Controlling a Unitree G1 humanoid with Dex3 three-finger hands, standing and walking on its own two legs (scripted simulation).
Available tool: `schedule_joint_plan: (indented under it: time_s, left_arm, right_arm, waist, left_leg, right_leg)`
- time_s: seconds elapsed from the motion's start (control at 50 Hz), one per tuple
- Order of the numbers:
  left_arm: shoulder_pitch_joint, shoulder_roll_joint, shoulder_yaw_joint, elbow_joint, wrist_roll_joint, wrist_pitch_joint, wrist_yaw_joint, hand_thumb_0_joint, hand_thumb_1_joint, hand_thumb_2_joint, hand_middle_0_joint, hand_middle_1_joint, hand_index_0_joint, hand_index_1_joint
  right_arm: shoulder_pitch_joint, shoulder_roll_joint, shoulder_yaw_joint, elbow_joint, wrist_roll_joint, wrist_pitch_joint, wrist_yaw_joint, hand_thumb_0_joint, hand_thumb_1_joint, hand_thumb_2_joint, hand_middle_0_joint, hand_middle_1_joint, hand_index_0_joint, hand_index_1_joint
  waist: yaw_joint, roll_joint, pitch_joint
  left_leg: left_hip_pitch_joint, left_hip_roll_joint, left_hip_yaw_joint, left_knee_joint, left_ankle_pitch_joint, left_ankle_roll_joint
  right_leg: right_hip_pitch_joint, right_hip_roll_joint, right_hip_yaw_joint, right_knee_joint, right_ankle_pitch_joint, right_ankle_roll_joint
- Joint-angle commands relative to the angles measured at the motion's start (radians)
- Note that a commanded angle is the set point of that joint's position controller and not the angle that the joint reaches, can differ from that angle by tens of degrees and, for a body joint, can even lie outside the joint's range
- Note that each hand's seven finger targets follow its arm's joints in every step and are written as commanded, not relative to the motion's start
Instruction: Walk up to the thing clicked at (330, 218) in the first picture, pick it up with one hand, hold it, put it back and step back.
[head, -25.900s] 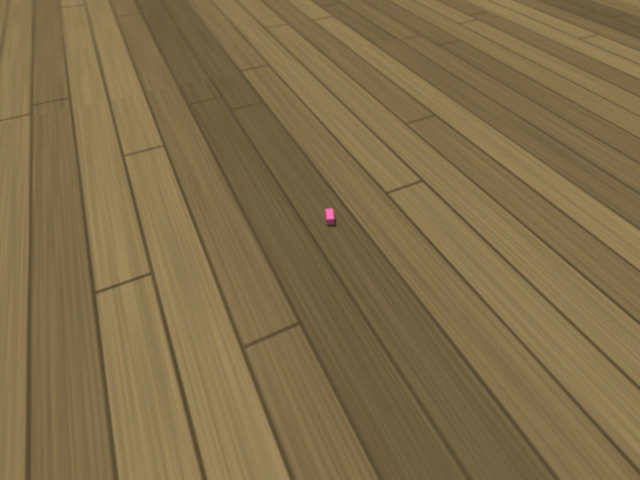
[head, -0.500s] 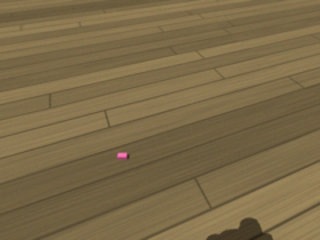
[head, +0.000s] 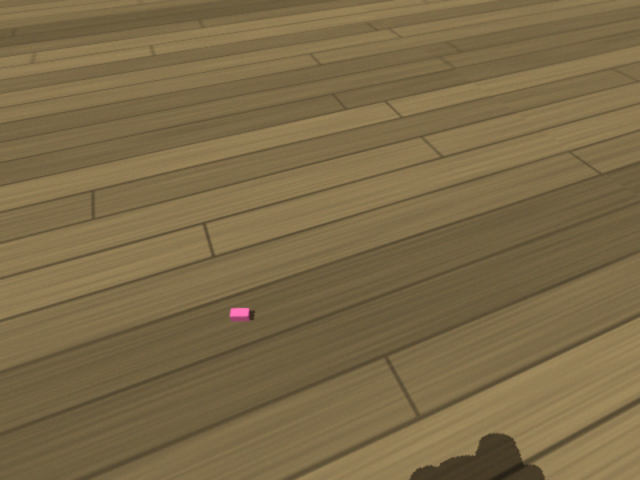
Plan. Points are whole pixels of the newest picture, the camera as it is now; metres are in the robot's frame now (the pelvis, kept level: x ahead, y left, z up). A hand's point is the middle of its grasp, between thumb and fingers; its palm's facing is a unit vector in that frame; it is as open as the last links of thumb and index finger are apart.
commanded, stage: stand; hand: left
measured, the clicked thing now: (240, 314) +0.81 +0.31 -0.77
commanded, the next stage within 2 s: walk up in 0.02 s
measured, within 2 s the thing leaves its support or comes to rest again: neither
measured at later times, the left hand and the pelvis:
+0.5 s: hand out of the picture +0.13 +0.35 -0.17, palm faces +0.00 -0.94 -0.34, open 7.4 cm; pelvis +0.11 +0.06 -0.01, yaw +1 degrees
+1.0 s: hand (172, 352) +0.36 +0.26 -0.14, palm faces -0.01 -0.92 -0.38, open 7.4 cm; pelvis +0.28 +0.00 -0.01, yaw -1 degrees
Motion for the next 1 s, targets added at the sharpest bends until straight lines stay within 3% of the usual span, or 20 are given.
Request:
schedule_joint_plan:
  time_s: [0.0,0.02,0.06,0.1,0.14,0.22,0.28,0.3,0.32,0.36,0.44,0.56,0.64,0.74,0.76,0.78,0.8,0.82,0.9,0.98]
  left_arm:
    - [0.026,0.273,0.097,-0.107,0.017,-0.028,-0.009,0.000,0.900,0.900,-0.200,-0.300,-0.200,-0.300]
    - [0.074,0.280,0.106,-0.099,0.026,-0.028,-0.015,0.000,0.900,0.900,-0.200,-0.300,-0.200,-0.300]
    - [0.130,0.320,0.133,-0.099,0.031,-0.030,-0.015,0.000,0.900,0.900,-0.200,-0.300,-0.200,-0.300]
    - [0.128,0.338,0.149,-0.143,0.035,-0.045,-0.009,0.000,0.900,0.900,-0.200,-0.300,-0.200,-0.300]
    - [0.133,0.312,0.145,-0.160,0.032,-0.050,-0.010,0.000,0.900,0.900,-0.200,-0.300,-0.200,-0.300]
    - [-0.004,0.316,0.137,-0.245,0.036,-0.048,-0.028,0.000,0.900,0.900,-0.200,-0.300,-0.200,-0.300]
    - [0.012,0.244,0.114,-0.274,0.029,-0.032,-0.036,0.000,0.900,0.900,-0.200,-0.300,-0.200,-0.300]
    - [0.087,0.181,0.094,-0.274,0.025,-0.025,-0.039,0.000,0.900,0.900,-0.200,-0.300,-0.200,-0.300]
    - [0.157,0.141,0.082,-0.277,0.024,-0.020,-0.036,0.000,0.900,0.900,-0.200,-0.300,-0.200,-0.300]
    - [0.179,0.278,0.111,-0.256,0.011,-0.004,-0.024,0.000,0.900,0.900,-0.200,-0.300,-0.200,-0.300]
    - [0.256,0.286,0.118,-0.202,0.003,-0.009,-0.034,0.000,0.900,0.900,-0.200,-0.300,-0.200,-0.300]
    - [0.152,0.254,0.115,-0.277,0.022,-0.009,-0.063,0.000,0.900,0.900,-0.200,-0.300,-0.200,-0.300]
    - [0.078,0.224,0.112,-0.319,0.022,-0.022,-0.078,0.000,0.900,0.900,-0.200,-0.300,-0.200,-0.300]
    - [0.249,0.251,0.138,-0.279,0.018,-0.045,-0.060,0.000,0.900,0.900,-0.200,-0.300,-0.200,-0.300]
    - [0.338,0.300,0.160,-0.267,0.021,-0.052,-0.049,0.000,0.900,0.900,-0.200,-0.300,-0.200,-0.300]
    - [0.350,0.373,0.176,-0.288,0.022,-0.059,-0.035,0.000,0.900,0.900,-0.200,-0.300,-0.200,-0.300]
    - [0.332,0.397,0.174,-0.298,0.009,-0.053,-0.035,0.000,0.900,0.900,-0.200,-0.300,-0.200,-0.300]
    - [0.296,0.391,0.171,-0.317,-0.002,-0.047,-0.030,0.000,0.900,0.900,-0.200,-0.300,-0.200,-0.300]
    - [0.202,0.286,0.130,-0.352,-0.008,-0.050,-0.011,0.000,0.900,0.900,-0.200,-0.300,-0.200,-0.300]
    - [0.173,0.252,0.104,-0.377,0.011,-0.053,0.007,0.000,0.900,0.900,-0.200,-0.300,-0.200,-0.300]
  right_arm:
    - [0.035,-0.270,-0.092,-0.104,-0.015,-0.033,0.005,0.000,-0.900,-0.900,0.200,0.300,0.200,0.300]
    - [0.040,-0.271,-0.097,-0.109,-0.025,-0.031,0.013,0.000,-0.900,-0.900,0.200,0.300,0.200,0.300]
    - [-0.063,-0.230,-0.096,-0.165,-0.032,-0.023,0.023,0.000,-0.900,-0.900,0.200,0.300,0.200,0.300]
    - [-0.056,-0.233,-0.107,-0.189,-0.036,-0.030,0.023,0.000,-0.900,-0.900,0.200,0.300,0.200,0.300]
    - [-0.044,-0.231,-0.113,-0.206,-0.032,-0.044,0.030,0.000,-0.900,-0.900,0.200,0.300,0.200,0.300]
    - [0.091,-0.222,-0.134,-0.207,-0.026,-0.048,0.052,0.000,-0.900,-0.900,0.200,0.300,0.200,0.300]
    - [0.317,-0.254,-0.174,-0.145,-0.034,-0.056,0.032,0.000,-0.900,-0.900,0.200,0.300,0.200,0.300]
    - [0.385,-0.320,-0.198,-0.142,-0.043,-0.060,0.020,0.000,-0.900,-0.900,0.200,0.300,0.200,0.300]
    - [0.391,-0.388,-0.200,-0.172,-0.057,-0.068,0.011,0.000,-0.900,-0.900,0.200,0.300,0.200,0.300]
    - [0.185,-0.419,-0.194,-0.255,-0.022,-0.069,0.014,0.000,-0.900,-0.900,0.200,0.300,0.200,0.300]
    - [0.153,-0.308,-0.155,-0.298,-0.014,-0.093,0.008,0.000,-0.900,-0.900,0.200,0.300,0.200,0.300]
    - [0.199,-0.317,-0.158,-0.329,-0.009,-0.103,0.006,0.000,-0.900,-0.900,0.200,0.300,0.200,0.300]
    - [0.222,-0.316,-0.151,-0.345,-0.006,-0.098,0.008,0.000,-0.900,-0.900,0.200,0.300,0.200,0.300]
    - [0.210,-0.271,-0.131,-0.383,-0.003,-0.079,0.002,0.000,-0.900,-0.900,0.200,0.300,0.200,0.300]
    - [0.251,-0.228,-0.114,-0.390,0.000,-0.078,0.001,0.000,-0.900,-0.900,0.200,0.300,0.200,0.300]
    - [0.305,-0.146,-0.084,-0.410,0.008,-0.077,0.000,0.000,-0.900,-0.900,0.200,0.300,0.200,0.300]
    - [0.262,-0.252,-0.110,-0.392,0.003,-0.065,-0.012,0.000,-0.900,-0.900,0.200,0.300,0.200,0.300]
    - [0.251,-0.280,-0.119,-0.380,-0.001,-0.065,-0.019,0.000,-0.900,-0.900,0.200,0.300,0.200,0.300]
    - [0.288,-0.224,-0.108,-0.338,0.014,-0.054,-0.008,0.000,-0.900,-0.900,0.200,0.300,0.200,0.300]
    - [0.239,-0.182,-0.095,-0.343,0.010,-0.041,-0.007,0.000,-0.900,-0.900,0.200,0.300,0.200,0.300]
  waist:
    - [0.013,-0.020,-0.146]
    - [0.038,-0.012,-0.084]
    - [0.089,-0.147,0.059]
    - [0.094,-0.115,0.152]
    - [0.079,-0.087,0.132]
    - [-0.014,-0.173,0.061]
    - [-0.115,0.005,-0.035]
    - [-0.139,0.222,-0.061]
    - [-0.121,0.329,-0.056]
    - [-0.039,0.177,0.057]
    - [0.006,0.125,0.072]
    - [-0.022,0.116,0.098]
    - [-0.038,0.112,0.078]
    - [0.061,0.002,-0.033]
    - [0.103,-0.147,-0.092]
    - [0.083,-0.373,-0.115]
    - [0.099,-0.273,-0.068]
    - [0.085,-0.230,-0.020]
    - [0.017,-0.152,0.009]
    - [0.018,-0.131,-0.002]
  left_leg:
    - [-0.022,0.056,-0.073,0.045,-0.351,0.098]
    - [-0.163,0.058,-0.084,0.071,-0.511,0.104]
    - [-0.425,-0.012,0.040,0.324,-0.372,0.060]
    - [-0.548,0.062,-0.024,0.467,-0.288,0.042]
    - [-0.514,0.082,-0.032,0.451,-0.287,0.044]
    - [-0.165,0.088,0.031,0.288,-0.180,0.039]
    - [0.241,0.006,0.089,0.184,0.001,0.021]
    - [0.318,0.103,-0.071,0.073,-0.228,0.067]
    - [0.254,0.304,-0.499,-0.074,-0.542,0.126]
    - [-0.035,0.410,-0.640,-0.218,-0.793,0.242]
    - [-0.040,0.280,-0.261,-0.125,-0.363,0.191]
    - [-0.032,0.277,-0.115,-0.125,-0.195,0.238]
    - [-0.027,0.231,-0.021,-0.042,-0.027,0.208]
    - [-0.140,0.171,0.051,0.301,0.150,0.150]
    - [-0.228,0.102,0.101,0.542,0.084,0.116]
    - [-0.408,-0.020,0.124,0.756,-0.330,0.057]
    - [-0.462,-0.022,0.060,0.852,-0.425,0.054]
    - [-0.450,0.017,0.006,0.887,-0.433,0.052]
    - [-0.327,0.032,-0.016,0.811,-0.283,0.049]
    - [-0.261,0.026,0.035,0.533,-0.215,0.012]
  right_leg:
    - [0.084,-0.077,0.081,-0.005,-0.334,-0.064]
    - [0.095,-0.111,0.145,-0.003,-0.511,-0.093]
    - [0.120,-0.264,0.342,-0.180,-0.664,-0.167]
    - [0.137,-0.393,0.441,-0.224,-0.462,-0.259]
    - [0.146,-0.344,0.349,-0.196,-0.266,-0.252]
    - [-0.093,-0.241,0.151,-0.125,-0.272,-0.182]
    - [-0.325,-0.116,-0.003,0.260,-0.212,-0.111]
    - [-0.450,-0.020,-0.061,0.539,-0.317,-0.086]
    - [-0.566,0.087,0.073,0.765,-0.430,-0.056]
    - [-0.483,-0.017,0.161,0.837,-0.350,-0.072]
    - [-0.445,-0.062,0.163,0.720,-0.155,-0.042]
    - [-0.427,-0.100,0.075,0.489,-0.074,0.003]
    - [-0.343,-0.080,0.011,0.315,-0.002,-0.018]
    - [0.034,-0.008,-0.049,0.201,-0.005,-0.053]
    - [0.164,-0.065,0.054,0.131,-0.094,-0.086]
    - [0.235,-0.322,0.465,0.009,-0.120,-0.170]
    - [0.164,-0.413,0.635,-0.033,-0.082,-0.284]
    - [0.079,-0.426,0.622,-0.025,-0.050,-0.324]
    - [-0.101,-0.252,0.211,0.038,0.285,-0.233]
    - [-0.131,-0.217,0.083,0.105,0.590,-0.232]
